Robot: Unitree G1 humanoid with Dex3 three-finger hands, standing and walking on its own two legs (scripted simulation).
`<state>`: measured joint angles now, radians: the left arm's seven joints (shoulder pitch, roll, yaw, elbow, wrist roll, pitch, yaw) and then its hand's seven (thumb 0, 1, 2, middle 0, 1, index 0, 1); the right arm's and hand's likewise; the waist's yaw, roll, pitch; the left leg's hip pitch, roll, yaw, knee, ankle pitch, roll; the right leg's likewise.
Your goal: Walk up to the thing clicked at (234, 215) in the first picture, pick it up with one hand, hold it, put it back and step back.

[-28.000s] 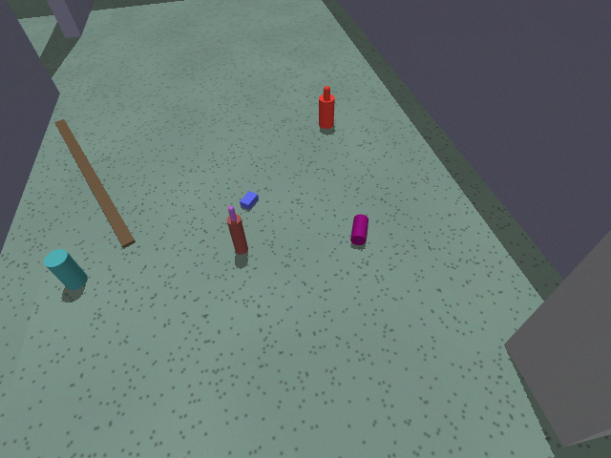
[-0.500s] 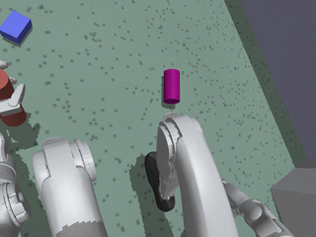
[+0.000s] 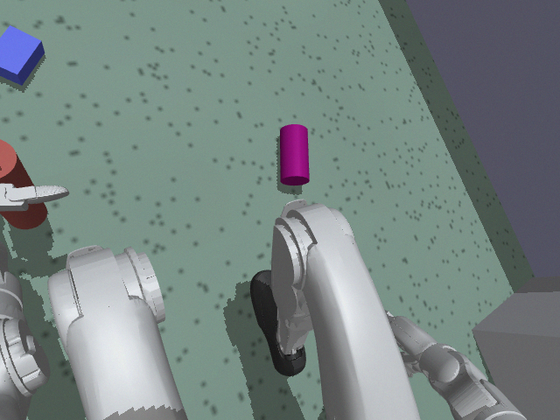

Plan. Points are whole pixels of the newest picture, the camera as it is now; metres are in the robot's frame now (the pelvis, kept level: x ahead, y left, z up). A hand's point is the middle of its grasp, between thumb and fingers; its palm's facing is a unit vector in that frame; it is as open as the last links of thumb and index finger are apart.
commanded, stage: withdraw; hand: left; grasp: from the side
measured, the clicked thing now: (3, 180) +0.44 +0.27 -0.16
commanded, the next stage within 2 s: rise in 0.36 s
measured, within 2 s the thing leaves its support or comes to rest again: rests again in 0.54 s
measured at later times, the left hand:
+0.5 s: hand out of the picture +0.42 +0.35 -0.05, palm faces +0.35 -0.93 -0.06, open 17.4 cm
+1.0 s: hand out of the picture +0.32 +0.36 +0.08, palm faces +0.26 -0.83 -0.48, open 17.2 cm
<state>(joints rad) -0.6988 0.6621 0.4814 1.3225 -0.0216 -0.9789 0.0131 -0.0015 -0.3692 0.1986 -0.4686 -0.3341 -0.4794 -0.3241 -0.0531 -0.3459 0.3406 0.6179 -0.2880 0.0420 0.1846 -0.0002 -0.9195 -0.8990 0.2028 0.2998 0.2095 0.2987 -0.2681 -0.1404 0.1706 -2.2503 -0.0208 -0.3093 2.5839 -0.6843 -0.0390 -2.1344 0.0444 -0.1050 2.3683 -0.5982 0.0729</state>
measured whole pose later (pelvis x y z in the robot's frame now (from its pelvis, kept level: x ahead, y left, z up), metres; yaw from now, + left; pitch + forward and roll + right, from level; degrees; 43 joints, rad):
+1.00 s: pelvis +0.02 -0.01 +0.16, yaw +8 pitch +33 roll -5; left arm -0.29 0.53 0.35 0.61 0.08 -0.10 -0.02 -0.01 -0.51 0.08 -0.07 -0.07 -0.08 -0.07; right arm 0.13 -0.27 0.01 0.57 0.02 0.18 0.03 0.01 -0.90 -0.90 0.20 0.30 0.21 0.30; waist -0.05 0.02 -0.16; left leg -1.93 0.04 -0.10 2.01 -0.66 -0.02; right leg -1.90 -0.02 0.01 1.93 -0.61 0.06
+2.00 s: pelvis +0.09 -0.02 +0.42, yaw +12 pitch +8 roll -2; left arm 0.47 0.21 -0.01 -0.02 -0.01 0.29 0.14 -0.01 -0.51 0.07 -0.06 -0.06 -0.06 -0.06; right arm 0.26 -0.21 0.02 0.48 0.01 -0.11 -0.17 0.01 -0.90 -0.91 0.20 0.30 0.21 0.30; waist -0.01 0.03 -0.11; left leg -0.65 0.06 -0.05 0.98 -0.47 -0.05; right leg -0.63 -0.03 -0.04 0.94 -0.44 0.02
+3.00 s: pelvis +0.09 -0.02 +0.42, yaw +12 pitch +7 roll -2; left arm 0.47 0.19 -0.01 -0.02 0.00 0.27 0.13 -0.01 -0.55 0.05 -0.05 -0.05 -0.06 -0.05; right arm 0.28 -0.20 0.02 0.51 0.00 -0.13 -0.18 0.01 -0.90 -0.91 0.20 0.30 0.21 0.30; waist -0.02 0.04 -0.11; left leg -0.63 0.07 -0.05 0.97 -0.46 -0.05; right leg -0.61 -0.03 -0.04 0.93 -0.44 0.02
